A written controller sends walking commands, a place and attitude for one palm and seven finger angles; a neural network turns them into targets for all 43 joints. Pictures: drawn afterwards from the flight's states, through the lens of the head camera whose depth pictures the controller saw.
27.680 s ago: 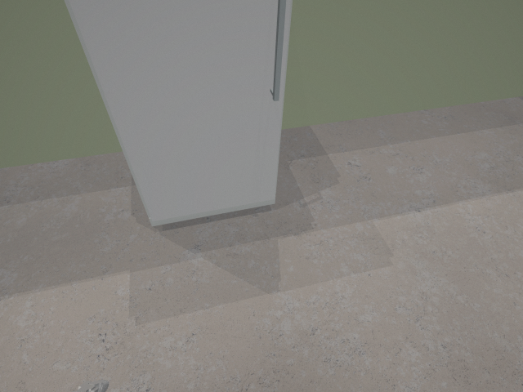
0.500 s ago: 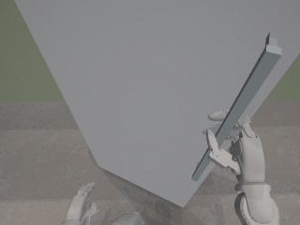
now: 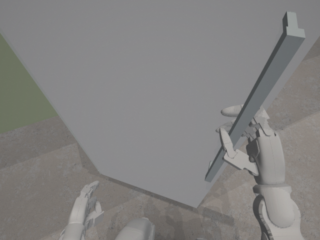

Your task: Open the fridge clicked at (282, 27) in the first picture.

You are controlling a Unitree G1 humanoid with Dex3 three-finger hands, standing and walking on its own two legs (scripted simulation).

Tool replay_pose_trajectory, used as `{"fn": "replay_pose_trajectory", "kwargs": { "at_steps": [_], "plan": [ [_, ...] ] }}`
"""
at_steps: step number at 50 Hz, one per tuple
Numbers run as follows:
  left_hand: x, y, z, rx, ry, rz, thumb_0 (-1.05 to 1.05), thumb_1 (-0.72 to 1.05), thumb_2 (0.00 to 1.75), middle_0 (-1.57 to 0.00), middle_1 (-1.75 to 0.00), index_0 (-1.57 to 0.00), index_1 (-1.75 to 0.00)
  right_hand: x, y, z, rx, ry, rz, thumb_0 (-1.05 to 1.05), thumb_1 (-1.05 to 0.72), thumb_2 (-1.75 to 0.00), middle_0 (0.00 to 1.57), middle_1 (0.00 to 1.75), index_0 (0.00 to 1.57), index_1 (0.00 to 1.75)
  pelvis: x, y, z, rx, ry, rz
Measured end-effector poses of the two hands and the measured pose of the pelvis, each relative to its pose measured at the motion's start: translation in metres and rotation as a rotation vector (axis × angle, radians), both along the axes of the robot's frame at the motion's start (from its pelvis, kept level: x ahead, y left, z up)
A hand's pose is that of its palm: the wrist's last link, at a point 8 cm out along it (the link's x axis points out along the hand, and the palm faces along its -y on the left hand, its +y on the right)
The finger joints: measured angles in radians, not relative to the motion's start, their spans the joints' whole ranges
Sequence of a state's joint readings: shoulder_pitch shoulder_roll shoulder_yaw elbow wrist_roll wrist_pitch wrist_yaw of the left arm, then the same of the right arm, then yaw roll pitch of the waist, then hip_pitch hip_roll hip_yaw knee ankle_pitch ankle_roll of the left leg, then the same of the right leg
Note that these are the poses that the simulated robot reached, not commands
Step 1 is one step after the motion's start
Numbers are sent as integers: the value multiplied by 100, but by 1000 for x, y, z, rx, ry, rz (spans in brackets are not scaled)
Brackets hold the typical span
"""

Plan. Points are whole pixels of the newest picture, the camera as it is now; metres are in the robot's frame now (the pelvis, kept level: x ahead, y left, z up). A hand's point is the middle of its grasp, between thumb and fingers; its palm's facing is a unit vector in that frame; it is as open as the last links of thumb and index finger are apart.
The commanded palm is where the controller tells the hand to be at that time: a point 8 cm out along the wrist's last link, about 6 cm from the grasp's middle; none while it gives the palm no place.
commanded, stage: walk backward, drawing the door open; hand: right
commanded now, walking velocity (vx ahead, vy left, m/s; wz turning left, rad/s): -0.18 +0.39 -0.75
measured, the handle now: (232, 132) +0.32 -0.11 +0.14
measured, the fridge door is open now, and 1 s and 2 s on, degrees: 43 75 73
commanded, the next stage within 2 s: stop walking and hold the door back in 0.70 s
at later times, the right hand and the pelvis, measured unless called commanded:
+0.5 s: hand (175, 227) +0.14 +0.00 +0.15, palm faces +0.40 +0.90 -0.20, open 6.3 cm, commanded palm +0.09 -0.04 +0.16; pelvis -0.07 +0.23 +0.00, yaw -27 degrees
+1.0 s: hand out of the picture +0.06 +0.09 +0.16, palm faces +0.80 +0.55 -0.23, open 5.9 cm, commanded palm +0.02 +0.05 +0.16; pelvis -0.03 +0.42 +0.01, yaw -46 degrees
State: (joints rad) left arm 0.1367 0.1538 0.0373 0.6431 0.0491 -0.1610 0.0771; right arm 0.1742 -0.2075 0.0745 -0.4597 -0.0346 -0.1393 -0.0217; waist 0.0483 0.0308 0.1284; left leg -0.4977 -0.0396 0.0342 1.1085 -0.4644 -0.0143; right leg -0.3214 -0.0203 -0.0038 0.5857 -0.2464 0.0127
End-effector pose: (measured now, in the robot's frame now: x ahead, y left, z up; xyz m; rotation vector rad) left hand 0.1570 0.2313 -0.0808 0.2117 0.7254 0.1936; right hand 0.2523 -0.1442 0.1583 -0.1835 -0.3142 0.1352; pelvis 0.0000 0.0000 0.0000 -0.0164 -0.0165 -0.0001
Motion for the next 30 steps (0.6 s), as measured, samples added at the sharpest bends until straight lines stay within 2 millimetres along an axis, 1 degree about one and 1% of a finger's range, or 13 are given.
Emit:
{"fn": "replay_pose_trajectory", "kwargs": {
  "at_steps": [3, 5, 7, 10, 12, 15, 18, 20, 22, 23, 26, 30],
  "plan": [
    [-7, 13, 3, -20, 31, -86, 1, 91, 90, -20, -30, -20, -30, -19, 8, 2, -15, 30, -75, -3, -66, -78, 47, 140, 26, 131, -19, 28, 9, 43, -9, -59],
    [-9, 24, 1, -38, 46, -128, 1, 91, 90, -20, -30, -20, -30, -33, 15, 3, -13, 47, -132, -2, -67, -78, 47, 140, 27, 132, -27, 49, 11, 67, -8, -96],
    [-9, 36, -5, -59, 58, -167, 1, 91, 90, -20, -30, -20, -30, -47, 24, 4, -24, 51, -198, -3, -66, -79, 47, 140, 26, 132, -32, 73, 8, 80, -5, -156],
    [-1, 57, -21, -84, 66, -236, 1, 90, 90, -20, -30, -21, -30, -70, 38, 3, -45, 14, -314, -4, -65, -79, 46, 140, 25, 132, -37, 114, -7, 49, 8, -234],
    [4, 72, -27, -73, 83, -266, 1, 90, 90, -20, -30, -21, -30, -84, 48, 3, -44, 22, -374, -4, -65, -80, 46, 140, 26, 133, -44, 132, -7, 41, -10, -269],
    [9, 92, -19, -48, 88, -288, 1, 91, 90, -20, -30, -20, -30, -105, 61, 5, -36, 49, -423, -3, -65, -80, 46, 140, 28, 134, -50, 152, 2, 2, -20, -298],
    [15, 104, -7, -21, 67, -332, 1, 91, 90, -20, -30, -20, -30, -123, 73, 6, -26, 54, -455, -2, -64, -80, 46, 140, 29, 135, -54, 172, 6, -6, -6, -364],
    [20, 110, -1, 3, 39, -376, 1, 91, 90, -20, -30, -20, -30, -134, 81, 4, -18, 37, -467, -3, -64, -81, 46, 140, 29, 134, -56, 185, 4, 6, 15, -403],
    [25, 117, -1, 21, -8, -415, 1, 91, 90, -20, -30, -20, -30, -143, 89, 1, -9, -12, -476, -3, -64, -81, 46, 140, 29, 134, -60, 197, -7, 25, 29, -424],
    [26, 120, -1, 26, -10, -431, 1, 91, 90, -20, -30, -20, -30, -147, 93, -1, -8, -35, -484, -4, -64, -82, 46, 140, 29, 134, -63, 207, -8, 9, 18, -435],
    [23, 131, 6, 25, 31, -503, 1, 91, 90, -20, -30, -20, -30, -161, 106, 0, -3, -31, -539, -3, -64, -82, 46, 140, 31, 135, -67, 237, 1, 11, -14, -487],
    [22, 149, 10, 9, 90, -590, 1, 91, 90, -20, -30, -20, -30, -183, 127, 5, 1, 31, -639, -2, -65, -81, 46, 140, 33, 137, -65, 274, 16, 68, -25, -545]
  ]
}}
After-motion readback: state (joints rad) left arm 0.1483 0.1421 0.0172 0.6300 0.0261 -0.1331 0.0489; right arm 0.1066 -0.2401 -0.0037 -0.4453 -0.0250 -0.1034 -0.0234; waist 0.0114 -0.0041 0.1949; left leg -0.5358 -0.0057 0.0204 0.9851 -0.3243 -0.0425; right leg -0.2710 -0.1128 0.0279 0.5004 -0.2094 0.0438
